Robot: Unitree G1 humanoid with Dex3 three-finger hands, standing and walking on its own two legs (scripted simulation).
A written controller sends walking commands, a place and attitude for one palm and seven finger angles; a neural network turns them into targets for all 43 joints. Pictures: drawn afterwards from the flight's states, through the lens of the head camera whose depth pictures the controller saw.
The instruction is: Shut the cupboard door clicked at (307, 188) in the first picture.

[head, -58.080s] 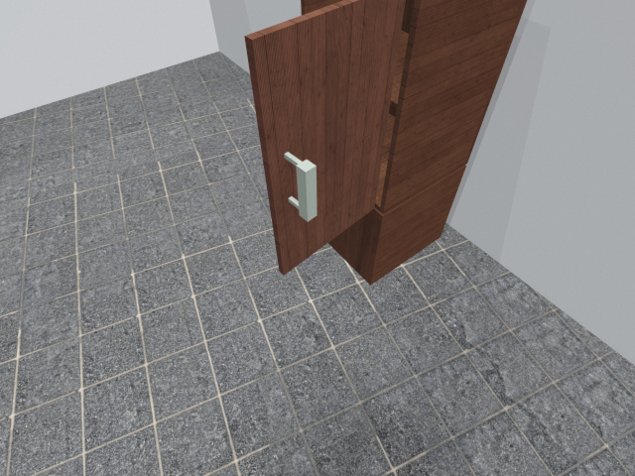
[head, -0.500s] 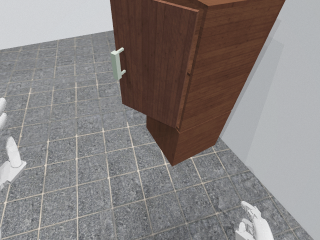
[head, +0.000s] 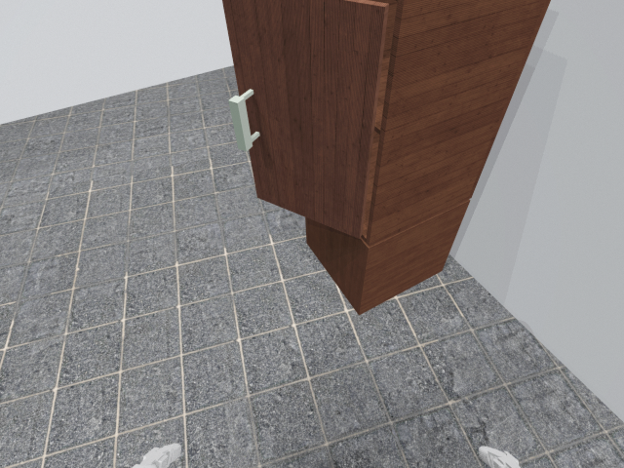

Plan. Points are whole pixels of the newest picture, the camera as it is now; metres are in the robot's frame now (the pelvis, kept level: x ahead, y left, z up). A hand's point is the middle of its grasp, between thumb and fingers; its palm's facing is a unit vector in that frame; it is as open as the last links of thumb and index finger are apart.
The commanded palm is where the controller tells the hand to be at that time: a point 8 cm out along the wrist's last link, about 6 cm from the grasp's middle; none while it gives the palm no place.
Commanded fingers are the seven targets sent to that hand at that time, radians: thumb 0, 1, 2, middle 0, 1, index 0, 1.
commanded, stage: let the arm hang, fingers relaxed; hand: left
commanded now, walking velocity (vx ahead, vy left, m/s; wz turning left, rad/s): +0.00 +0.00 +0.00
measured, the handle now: (247, 119) +0.88 +0.20 -0.03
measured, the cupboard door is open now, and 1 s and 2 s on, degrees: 31 31 31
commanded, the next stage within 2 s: look to check the result in 0.86 s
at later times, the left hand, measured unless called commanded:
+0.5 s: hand out of the picture -0.04 +0.18 -0.16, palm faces +0.03 -0.97 -0.24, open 7.4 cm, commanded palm none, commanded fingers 0.00 0.90 0.90 -0.20 -0.30 -0.20 -0.30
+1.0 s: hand out of the picture -0.01 +0.15 -0.16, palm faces +0.03 -0.99 -0.16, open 7.4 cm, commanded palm none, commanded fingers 0.00 0.90 0.90 -0.20 -0.30 -0.20 -0.30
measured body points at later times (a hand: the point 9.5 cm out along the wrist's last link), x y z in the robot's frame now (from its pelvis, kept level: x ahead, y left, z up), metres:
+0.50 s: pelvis +0.00 +0.00 +0.01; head +0.00 -0.01 +0.46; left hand -0.04 +0.24 -0.14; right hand -0.02 -0.22 -0.15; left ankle +0.04 +0.09 -0.73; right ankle -0.01 -0.12 -0.73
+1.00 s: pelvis +0.01 -0.01 +0.02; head +0.02 +0.00 +0.46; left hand -0.01 +0.21 -0.15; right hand -0.01 -0.22 -0.15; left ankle +0.04 +0.09 -0.73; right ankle -0.01 -0.12 -0.73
